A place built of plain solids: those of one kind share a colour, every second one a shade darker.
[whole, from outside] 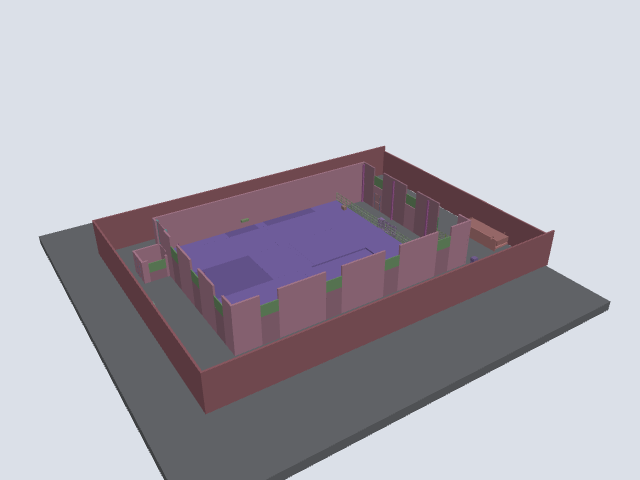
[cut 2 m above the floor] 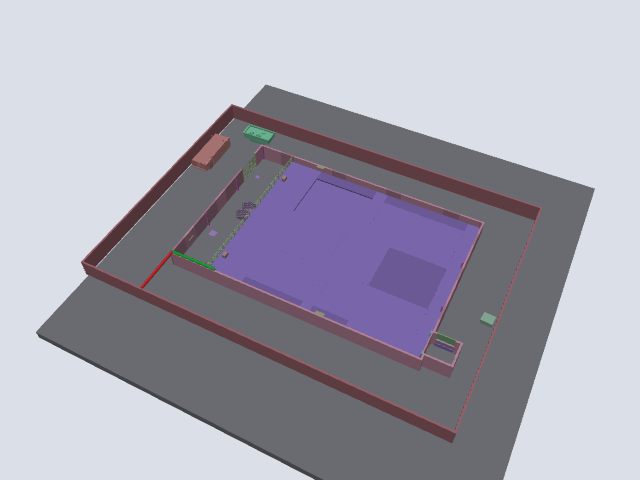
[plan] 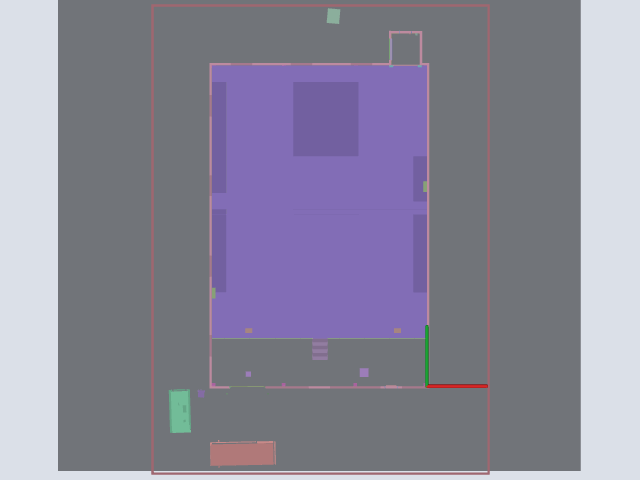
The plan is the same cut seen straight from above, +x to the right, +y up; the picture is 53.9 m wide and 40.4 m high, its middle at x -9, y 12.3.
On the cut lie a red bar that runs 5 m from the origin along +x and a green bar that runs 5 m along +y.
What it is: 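A works' hall with a gallery's end over sunk ground; one tall room; a strip of floor behind the doors, a deck 1.17 m over it that fills the rest, and 3 sunk grounds in the deck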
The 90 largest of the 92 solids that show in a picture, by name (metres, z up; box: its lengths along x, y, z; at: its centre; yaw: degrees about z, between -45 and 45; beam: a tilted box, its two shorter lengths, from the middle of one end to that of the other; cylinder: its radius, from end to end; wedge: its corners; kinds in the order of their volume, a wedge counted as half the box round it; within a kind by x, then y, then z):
{
 "raised_floor_bank_1": {"box": [1.2, 6.55, 1.22], "at": [-17.5, 11.18, 0.56]},
 "raised_floor_bank_2": {"box": [1.2, 0.45, 1.22], "at": [-17.5, 14.68, 0.56]},
 "raised_floor_bank_3": {"box": [1.2, 3.1, 1.22], "at": [-17.5, 17.8, 0.56]},
 "raised_floor_bank_4": {"box": [1.2, 6.25, 1.22], "at": [-17.5, 22.48, 0.56]},
 "raised_floor_bank_5": {"box": [5.65, 7.0, 1.05], "at": [-14.07, 11.4, 0.47]},
 "raised_floor_bank_6": {"box": [5.65, 9.35, 1.22], "at": [-14.07, 20.93, 0.56]},
 "raised_floor_bank_7": {"box": [12.35, 0.7, 1.22], "at": [-11.93, 15.9, 0.56]},
 "raised_floor_bank_8": {"box": [18.1, 3.9, 1.22], "at": [-9.05, 5.95, 0.56]},
 "raised_floor_bank_9": {"box": [18.1, 0.65, 1.22], "at": [-9.05, 15.22, 0.56]},
 "raised_floor_bank_10": {"box": [18.1, 1.4, 1.22], "at": [-9.05, 26.3, 0.56]},
 "raised_floor_bank_11": {"box": [5.5, 6.55, 1.22], "at": [-8.5, 11.18, 0.56]},
 "raised_floor_bank_12": {"box": [5.5, 0.02, 1.22], "at": [-8.5, 14.45, 0.56]},
 "raised_floor_bank_13": {"box": [5.5, 3.1, 1.22], "at": [-8.5, 17.8, 0.56]},
 "raised_floor_bank_14": {"box": [5.5, 6.25, 1.22], "at": [-8.5, 22.48, 0.56]},
 "raised_floor_bank_15": {"box": [11.25, 0.45, 1.22], "at": [-5.62, 14.68, 0.56]},
 "raised_floor_bank_16": {"box": [4.6, 6.55, 1.22], "at": [-3.45, 11.18, 0.56]},
 "raised_floor_bank_17": {"box": [4.6, 10.05, 1.22], "at": [-3.45, 20.57, 0.56]},
 "raised_floor_bank_18": {"box": [1.15, 6.55, 1.22], "at": [-0.57, 11.18, 0.56]},
 "raised_floor_bank_19": {"box": [1.15, 0.7, 1.22], "at": [-0.57, 15.9, 0.56]},
 "raised_floor_bank_20": {"box": [1.15, 3.1, 1.22], "at": [-0.57, 17.8, 0.56]},
 "raised_floor_bank_21": {"box": [1.15, 6.25, 1.22], "at": [-0.57, 22.48, 0.56]},
 "yard_bound_1": {"box": [0.2, 39.6, 4.22], "at": [-23.1, 12.34, 2.06]},
 "yard_bound_2": {"box": [28.48, 0.2, 3.52], "at": [-8.96, -7.36, 1.71]},
 "yard_bound_3": {"box": [28.48, 0.2, 4.22], "at": [-8.96, 32.04, 2.06]},
 "yard_bound_4": {"box": [0.2, 39.6, 4.22], "at": [5.19, 12.34, 2.06]},
 "wall_1": {"box": [0.2, 2.71, 5.35], "at": [-18.2, 1.15, 2.62]},
 "wall_2": {"box": [0.2, 1.81, 3.1], "at": [-18.2, 3.4, 1.5]},
 "wall_3": {"box": [0.2, 4.91, 5.35], "at": [-18.2, 6.75, 2.62]},
 "wall_4": {"box": [0.2, 1.81, 3.1], "at": [-18.2, 10.1, 1.5]},
 "wall_5": {"box": [0.2, 5.01, 5.35], "at": [-18.2, 13.5, 2.62]},
 "wall_6": {"box": [0.2, 1.76, 3.1], "at": [-18.2, 16.88, 1.5]},
 "wall_7": {"box": [0.2, 4.96, 5.35], "at": [-18.2, 20.23, 2.62]},
 "wall_8": {"box": [0.2, 1.81, 3.1], "at": [-18.2, 23.6, 1.5]},
 "wall_9": {"box": [0.2, 2.71, 5.35], "at": [-18.2, 25.85, 2.62]},
 "wall_10": {"box": [1.71, 0.2, 5.35], "at": [-17.45, -0.1, 2.62]},
 "wall_11": {"box": [1.81, 0.2, 5.35], "at": [-17.4, 27.1, 2.62]},
 "wall_12": {"box": [1.81, 0.2, 3.1], "at": [-15.6, 27.1, 1.5]},
 "wall_13": {"box": [3.26, 0.2, 5.35], "at": [-13.07, 27.1, 2.62]},
 "wall_14": {"box": [3.66, 0.2, 5.35], "at": [-11.78, -0.1, 2.62]},
 "wall_15": {"box": [1.81, 0.2, 3.1], "at": [-10.55, 27.1, 1.5]},
 "wall_16": {"box": [1.81, 0.2, 3.1], "at": [-9.05, -0.1, 1.5]},
 "wall_17": {"box": [3.26, 0.2, 5.35], "at": [-8.03, 27.1, 2.62]},
 "wall_18": {"box": [4.26, 0.2, 5.35], "at": [-6.03, -0.1, 2.62]},
 "wall_19": {"box": [1.81, 0.2, 3.1], "at": [-5.5, 27.1, 1.5]},
 "wall_20": {"box": [1.61, 0.2, 5.35], "at": [-3.8, 27.1, 2.62]},
 "wall_21": {"box": [0.2, 0.46, 2.55], "at": [-3.1, 27.23, 1.23]},
 "wall_22": {"box": [0.2, 1.81, 1.15], "at": [-3.1, 28.35, 0.53]},
 "wall_23": {"box": [0.2, 0.66, 2.55], "at": [-3.1, 29.57, 1.23]},
 "wall_24": {"box": [1.81, 0.2, 3.1], "at": [-3.0, -0.1, 1.5]},
 "wall_25": {"box": [2.52, 0.06, 5.35], "at": [-1.8, 26.97, 2.62]},
 "wall_26": {"box": [2.4, 0.06, 2.55], "at": [-1.8, 27.03, 1.23]},
 "wall_27": {"box": [2.8, 0.2, 2.55], "at": [-1.8, 29.8, 1.23]},
 "wall_28": {"box": [2.31, 0.2, 5.35], "at": [-0.95, -0.1, 2.62]},
 "wall_29": {"box": [0.2, 2.9, 2.55], "at": [-0.5, 28.45, 1.23]},
 "wall_30": {"box": [0.8, 0.2, 5.35], "at": [-0.2, 27.1, 2.62]},
 "wall_31": {"box": [0.2, 27.4, 5.35], "at": [0.1, 13.5, 2.62]},
 "beyond_van_1": {"box": [3.79, 0.08, 1.48], "at": [-16.29, -4.72, 0.68], "yaw": 1.1},
 "beyond_van_2": {"box": [5.29, 1.81, 0.65], "at": [-15.56, -5.75, 0.97], "yaw": 1.1},
 "beyond_van_3": {"box": [1.36, 0.16, 1.0], "at": [-13.62, -4.71, 0.79], "yaw": 1.1},
 "beyond_van_4": {"box": [0.02, 1.96, 1.1], "at": [-12.81, -5.61, 0.87], "yaw": 1.1},
 "beyond_skip_1": {"box": [0.17, 3.6, 0.15], "at": [-21.59, -2.12, 1.17], "yaw": 1.7},
 "beyond_skip_2": {"box": [1.66, 3.34, 0.6], "at": [-20.79, -2.09, 0.79], "yaw": 1.7},
 "beyond_skip_3": {"box": [1.47, 0.22, 0.15], "at": [-20.59, -3.81, 1.17], "yaw": 1.7},
 "beyond_skip_4": {"box": [0.17, 3.02, 0.15], "at": [-19.99, -1.77, 1.17], "yaw": 1.7},
 "window_pane_1": {"box": [0.1, 1.8, 1.21], "at": [-18.25, 3.4, 3.64]},
 "window_pane_2": {"box": [0.1, 1.8, 1.21], "at": [-18.25, 10.1, 3.64]},
 "window_pane_3": {"box": [0.1, 1.75, 1.21], "at": [-18.25, 16.88, 3.64]},
 "window_pane_4": {"box": [0.1, 1.8, 1.21], "at": [-18.25, 23.6, 3.64]},
 "window_pane_5": {"box": [1.8, 0.1, 1.21], "at": [-15.6, 27.15, 3.64]},
 "window_pane_6": {"box": [1.8, 0.1, 1.21], "at": [-10.55, 27.15, 3.64]},
 "window_pane_7": {"box": [1.8, 0.1, 1.21], "at": [-9.05, -0.15, 3.64]},
 "window_pane_8": {"box": [1.8, 0.1, 1.21], "at": [-5.5, 27.15, 3.64]},
 "window_pane_9": {"box": [0.1, 1.8, 1.06], "at": [-3.15, 28.35, 1.62]},
 "window_pane_10": {"box": [1.8, 0.1, 1.21], "at": [-3.0, -0.15, 3.64]},
 "door_landing_1": {"box": [1.32, 0.32, 0.22], "at": [-9.0, 2.36, 0.06]},
 "door_landing_2": {"box": [1.32, 0.32, 0.38], "at": [-9.0, 2.66, 0.14]},
 "door_landing_3": {"box": [1.32, 0.32, 0.55], "at": [-9.0, 2.96, 0.23]},
 "door_landing_4": {"box": [1.32, 0.32, 0.72], "at": [-9.0, 3.26, 0.31]},
 "door_landing_5": {"box": [1.32, 0.32, 0.89], "at": [-9.0, 3.56, 0.39]},
 "door_landing_6": {"box": [1.32, 0.32, 1.05], "at": [-9.0, 3.86, 0.48]},
 "beyond_pallets_1": {"box": [1.05, 1.24, 0.54], "at": [-7.86, 31.14, 0.26], "yaw": -5.0},
 "beyond_wheeled_bin_1": {"box": [0.53, 0.6, 0.4], "at": [-19.0, -0.65, 0.82], "yaw": -3.6},
 "door_leaf_1": {"box": [1.0, 0.044, 2.15], "at": [-3.0, 0.0, 1.02]},
 "signing_shelf_1": {"box": [0.3, 0.9, 0.26], "at": [-0.15, 16.79, 2.12]},
 "deck_rail_1": {"box": [8.5, 0.05, 0.05], "at": [-13.85, 4.03, 1.88]},
 "deck_rail_2": {"box": [8.4, 0.05, 0.05], "at": [-4.2, 4.03, 1.55]},
 "deck_rail_3": {"box": [8.4, 0.05, 0.05], "at": [-4.2, 4.03, 1.88]},
 "radiator_1": {"box": [0.07, 1.8, 0.43], "at": [-2.94, 28.35, 0.35]},
 "access_cover_1": {"box": [0.74, 0.74, 0.06], "at": [-5.29, 1.13, -0.02]},
 "steel_column_1": {"box": [0.2, 0.014, 5.15], "at": [-6.03, 0.2, 2.52]}
}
